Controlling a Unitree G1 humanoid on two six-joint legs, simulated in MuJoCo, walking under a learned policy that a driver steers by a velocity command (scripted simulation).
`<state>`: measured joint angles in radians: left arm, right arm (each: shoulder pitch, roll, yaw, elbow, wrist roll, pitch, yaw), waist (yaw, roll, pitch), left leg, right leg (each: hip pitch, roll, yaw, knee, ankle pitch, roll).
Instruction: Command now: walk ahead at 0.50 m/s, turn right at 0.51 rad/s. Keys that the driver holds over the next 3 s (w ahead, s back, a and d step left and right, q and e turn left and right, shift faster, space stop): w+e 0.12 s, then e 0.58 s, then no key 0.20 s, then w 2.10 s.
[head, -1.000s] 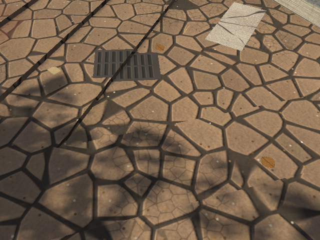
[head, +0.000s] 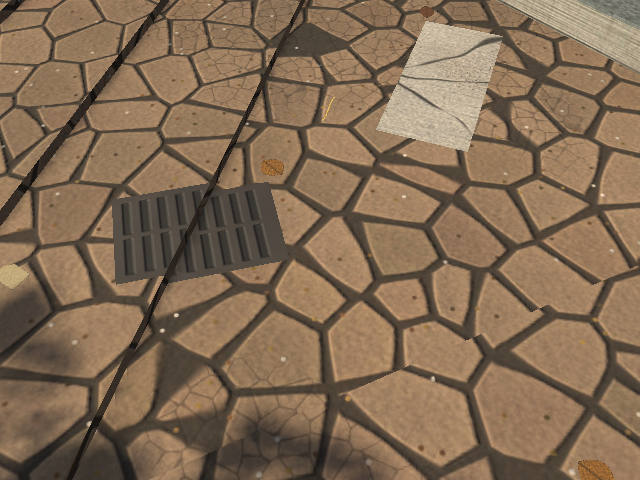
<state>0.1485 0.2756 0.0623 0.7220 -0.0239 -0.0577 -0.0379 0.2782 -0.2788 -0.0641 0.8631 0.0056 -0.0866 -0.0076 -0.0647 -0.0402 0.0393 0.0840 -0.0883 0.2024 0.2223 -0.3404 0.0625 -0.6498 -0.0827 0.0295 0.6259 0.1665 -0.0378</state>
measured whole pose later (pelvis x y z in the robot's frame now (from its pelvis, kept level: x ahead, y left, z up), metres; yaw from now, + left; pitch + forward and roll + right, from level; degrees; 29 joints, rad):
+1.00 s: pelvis +0.35 -0.03 -0.04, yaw -31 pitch +1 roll +1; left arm 0.20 0.28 0.05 0.70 0.00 0.05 0.02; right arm 0.19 -0.27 -0.04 0.72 0.01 0.02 0.00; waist -0.03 0.00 0.03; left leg -0.33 0.00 0.04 0.49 -0.17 0.02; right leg -0.25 -0.01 0.03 0.56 -0.36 0.00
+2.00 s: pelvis +0.74 -0.24 -0.04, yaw -31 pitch +1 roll +0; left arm 0.04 0.25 0.03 0.71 0.02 -0.11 -0.05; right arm 0.36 -0.31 -0.05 0.88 0.03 -0.06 0.02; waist -0.05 0.03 0.07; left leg -0.10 0.01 -0.03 0.87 -0.32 -0.02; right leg -0.43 0.03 -0.03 0.50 0.05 -0.22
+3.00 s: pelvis +1.20 -0.51 -0.08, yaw -31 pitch +2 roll +0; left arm 0.06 0.26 0.04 0.78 -0.01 -0.08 -0.02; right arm 0.35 -0.29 -0.04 1.00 0.02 -0.08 0.01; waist -0.06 0.02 0.02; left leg -0.24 0.00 -0.04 0.99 -0.47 0.02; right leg -0.41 0.00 -0.04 0.53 -0.16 -0.05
